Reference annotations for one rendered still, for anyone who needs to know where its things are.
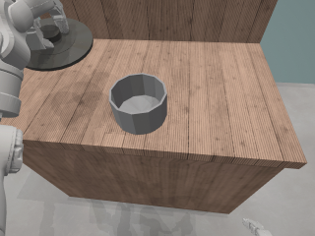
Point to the lid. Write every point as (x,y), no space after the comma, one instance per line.
(72,48)

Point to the left robot upper arm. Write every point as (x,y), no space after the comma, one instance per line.
(11,161)

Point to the robot right hand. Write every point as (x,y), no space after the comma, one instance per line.
(255,227)

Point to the left robot forearm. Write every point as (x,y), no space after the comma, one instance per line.
(15,19)

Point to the pot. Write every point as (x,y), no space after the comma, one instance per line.
(139,103)

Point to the knob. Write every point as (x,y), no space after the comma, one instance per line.
(51,32)

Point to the table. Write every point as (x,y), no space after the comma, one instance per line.
(226,132)

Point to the robot left hand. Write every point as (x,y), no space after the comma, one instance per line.
(34,38)

